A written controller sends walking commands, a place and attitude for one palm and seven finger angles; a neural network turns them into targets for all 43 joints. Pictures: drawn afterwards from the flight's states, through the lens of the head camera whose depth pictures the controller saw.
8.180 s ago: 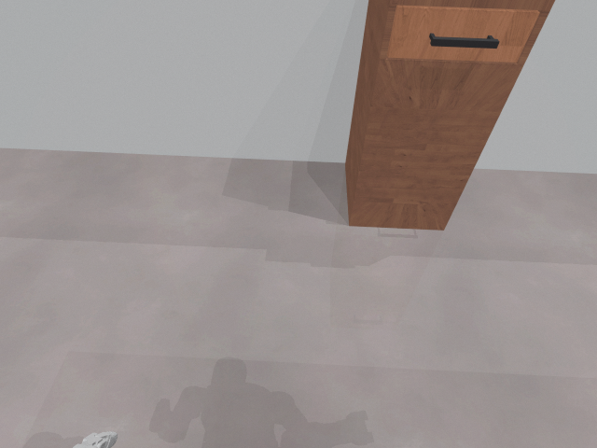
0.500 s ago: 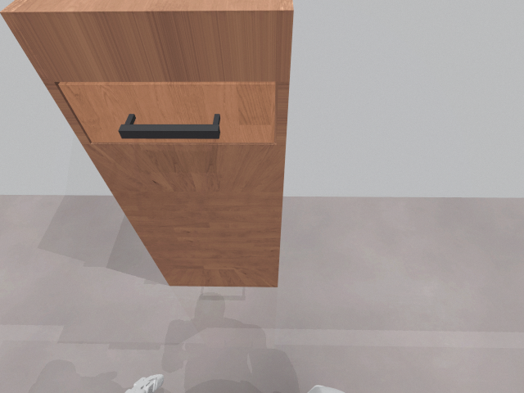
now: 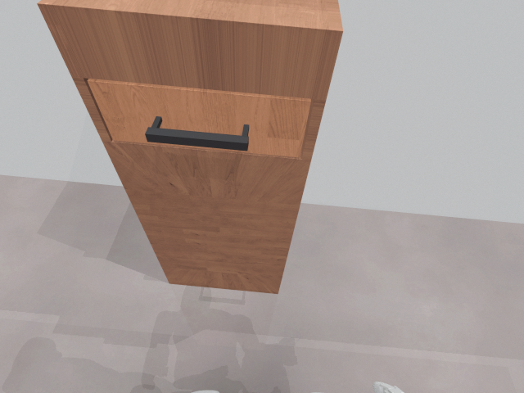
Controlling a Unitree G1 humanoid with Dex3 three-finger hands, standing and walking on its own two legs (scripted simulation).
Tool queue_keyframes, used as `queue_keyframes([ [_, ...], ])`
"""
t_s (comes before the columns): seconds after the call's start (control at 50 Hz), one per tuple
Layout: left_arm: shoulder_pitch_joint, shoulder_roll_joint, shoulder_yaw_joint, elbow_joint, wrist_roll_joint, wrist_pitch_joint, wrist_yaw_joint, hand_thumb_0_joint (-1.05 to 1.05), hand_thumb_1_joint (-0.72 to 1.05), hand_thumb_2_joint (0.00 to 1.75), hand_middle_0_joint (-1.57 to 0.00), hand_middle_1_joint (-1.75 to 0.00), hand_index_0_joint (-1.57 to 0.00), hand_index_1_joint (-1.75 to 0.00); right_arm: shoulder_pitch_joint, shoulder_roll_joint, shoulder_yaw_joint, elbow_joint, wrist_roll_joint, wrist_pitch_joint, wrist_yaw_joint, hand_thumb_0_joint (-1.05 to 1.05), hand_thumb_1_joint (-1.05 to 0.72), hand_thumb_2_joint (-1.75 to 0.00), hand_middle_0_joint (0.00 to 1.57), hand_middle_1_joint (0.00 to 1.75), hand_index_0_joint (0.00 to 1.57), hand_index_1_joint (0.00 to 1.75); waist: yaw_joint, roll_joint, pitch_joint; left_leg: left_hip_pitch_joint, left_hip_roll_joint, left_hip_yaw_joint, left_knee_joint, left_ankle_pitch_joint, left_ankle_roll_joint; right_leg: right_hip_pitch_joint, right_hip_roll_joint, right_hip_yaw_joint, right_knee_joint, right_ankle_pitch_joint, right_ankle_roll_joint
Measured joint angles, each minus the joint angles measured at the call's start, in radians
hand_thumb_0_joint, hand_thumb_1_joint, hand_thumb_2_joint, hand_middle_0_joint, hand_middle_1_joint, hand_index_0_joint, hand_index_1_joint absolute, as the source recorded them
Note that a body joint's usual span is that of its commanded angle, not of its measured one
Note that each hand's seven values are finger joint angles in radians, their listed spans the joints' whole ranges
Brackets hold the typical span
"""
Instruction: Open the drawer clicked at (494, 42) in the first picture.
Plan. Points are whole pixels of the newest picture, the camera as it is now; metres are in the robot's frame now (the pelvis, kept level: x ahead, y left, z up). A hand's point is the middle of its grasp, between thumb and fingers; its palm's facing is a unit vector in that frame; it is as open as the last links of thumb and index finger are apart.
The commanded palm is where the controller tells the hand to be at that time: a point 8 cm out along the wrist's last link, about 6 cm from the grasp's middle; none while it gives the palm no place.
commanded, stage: come to a stop and stand still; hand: left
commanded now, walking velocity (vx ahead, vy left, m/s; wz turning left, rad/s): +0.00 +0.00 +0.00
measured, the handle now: (199, 132) +0.52 +0.17 +0.07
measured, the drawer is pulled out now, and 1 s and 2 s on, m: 0.00 0.00 0.00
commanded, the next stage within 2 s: look again from close up in 0.62 s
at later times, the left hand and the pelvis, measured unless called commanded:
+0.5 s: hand out of the picture -0.02 +0.12 -0.17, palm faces +0.04 -0.98 -0.20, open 7.3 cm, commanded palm none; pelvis -0.04 -0.06 +0.00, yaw +0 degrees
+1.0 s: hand out of the picture +0.01 +0.17 -0.18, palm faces +0.05 -0.97 -0.24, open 7.4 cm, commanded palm none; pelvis -0.03 -0.02 -0.01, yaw +0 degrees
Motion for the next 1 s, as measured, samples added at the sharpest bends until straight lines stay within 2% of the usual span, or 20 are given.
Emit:
queue_keyframes([
  [0.1,-0.001,-0.005,-0.009,-0.001,0.000,0.001,-0.002,0.01,0.91,0.89,-0.20,-0.30,-0.20,-0.30,0.015,-0.006,-0.010,0.010,-0.001,0.002,0.009,0.00,-0.91,-0.90,0.20,0.30,0.20,0.30,-0.020,0.024,-0.012,-0.017,0.009,-0.004,-0.016,0.033,-0.017,0.097,-0.020,-0.017,-0.224,0.012,-0.005],
  [0.16,0.011,-0.007,-0.018,-0.004,0.003,-0.021,-0.001,0.01,0.91,0.89,-0.20,-0.30,-0.20,-0.30,0.045,-0.013,-0.019,0.028,0.006,0.009,0.016,0.00,-0.91,-0.90,0.20,0.30,0.20,0.30,-0.023,0.023,-0.030,-0.045,0.006,0.001,0.014,0.036,-0.037,0.184,-0.032,-0.023,-0.466,0.166,-0.022],
  [0.22,0.024,-0.034,-0.030,0.015,0.006,-0.027,-0.002,0.01,0.91,0.89,-0.20,-0.30,-0.20,-0.30,0.083,-0.036,-0.033,0.056,0.010,0.029,0.018,0.00,-0.91,-0.90,0.20,0.30,0.20,0.30,-0.035,0.055,-0.042,-0.054,0.009,-0.036,0.067,-0.087,-0.055,0.193,-0.016,-0.039,-0.468,0.180,-0.040],
  [0.26,0.041,-0.047,-0.035,0.022,0.007,-0.026,-0.003,0.01,0.91,0.89,-0.20,-0.30,-0.20,-0.30,0.113,-0.048,-0.034,0.074,0.006,0.040,0.019,-0.01,-0.92,-0.90,0.20,0.30,0.20,0.30,-0.032,0.054,-0.060,-0.052,0.006,-0.057,0.115,-0.136,-0.054,0.199,-0.011,-0.034,-0.489,0.182,-0.048],
  [0.3,0.050,-0.056,-0.038,0.034,0.004,-0.026,-0.004,0.01,0.90,0.89,-0.20,-0.30,-0.20,-0.30,0.143,-0.057,-0.030,0.090,0.004,0.034,0.018,0.00,-0.92,-0.90,0.20,0.30,0.20,0.30,-0.038,0.051,-0.071,-0.027,0.010,-0.069,0.124,-0.115,-0.053,0.202,-0.002,-0.033,-0.503,0.191,-0.054],
  [0.34,0.053,-0.065,-0.043,0.046,0.001,-0.030,-0.004,0.01,0.91,0.89,-0.20,-0.30,-0.20,-0.30,0.177,-0.066,-0.023,0.106,0.004,0.020,0.013,0.00,-0.92,-0.90,0.20,0.30,0.20,0.30,-0.047,0.060,-0.078,0.023,0.023,-0.086,0.069,-0.052,-0.052,0.194,0.015,-0.042,-0.494,0.188,-0.057],
  [0.38,0.039,-0.061,-0.040,0.063,-0.002,-0.029,0.000,0.01,0.92,0.89,-0.20,-0.30,-0.20,-0.30,0.198,-0.060,-0.017,0.134,0.004,0.011,0.004,0.00,-0.92,-0.90,0.20,0.30,0.19,0.30,-0.058,0.052,-0.069,0.043,0.026,-0.102,0.029,-0.063,-0.082,0.189,0.018,-0.056,-0.481,0.180,-0.060],
  [0.42,0.027,-0.053,-0.039,0.073,-0.007,-0.034,-0.002,0.01,0.93,0.89,-0.20,-0.30,-0.20,-0.30,0.213,-0.045,-0.005,0.161,0.004,0.007,0.000,0.00,-0.92,-0.90,0.20,0.30,0.19,0.30,-0.050,0.032,-0.051,0.056,0.024,-0.100,0.008,-0.048,-0.096,0.198,0.016,-0.054,-0.495,0.191,-0.062],
  [0.54,0.026,-0.055,-0.042,0.093,-0.014,-0.040,-0.006,0.01,0.92,0.89,-0.20,-0.30,-0.20,-0.30,0.240,-0.011,0.013,0.199,0.005,0.006,-0.001,0.00,-0.91,-0.90,0.20,0.30,0.19,0.30,-0.045,0.027,-0.029,0.078,0.033,-0.100,-0.036,-0.014,-0.101,0.220,0.027,-0.055,-0.541,0.222,-0.070],
  [0.74,0.058,-0.078,-0.051,0.098,-0.007,-0.040,-0.008,0.01,0.91,0.89,-0.20,-0.30,-0.20,-0.30,0.231,0.027,0.019,0.171,0.001,0.002,0.005,0.00,-0.91,-0.90,0.20,0.30,0.20,0.30,-0.048,0.028,-0.028,0.065,0.032,-0.103,-0.026,-0.020,-0.096,0.217,0.026,-0.058,-0.547,0.223,-0.067],
  [0.84,0.091,-0.069,-0.050,0.041,0.006,-0.062,-0.007,0.01,0.90,0.89,-0.21,-0.30,-0.20,-0.30,0.233,-0.010,0.004,0.077,-0.009,-0.013,0.006,0.00,-0.91,-0.90,0.20,0.30,0.20,0.30,-0.051,0.052,-0.057,-0.003,0.028,-0.112,0.086,-0.083,-0.078,0.176,0.021,-0.065,-0.486,0.185,-0.057],
  [1.0,0.069,-0.003,-0.035,-0.034,0.005,-0.054,0.003,0.01,0.90,0.89,-0.20,-0.30,-0.20,-0.30,0.158,-0.057,-0.004,0.011,-0.001,-0.031,0.001,0.00,-0.91,-0.90,0.20,0.30,0.20,0.30,-0.027,0.015,-0.079,0.026,-0.002,-0.084,0.114,-0.114,-0.049,0.196,-0.014,-0.039,-0.452,0.159,-0.022],
])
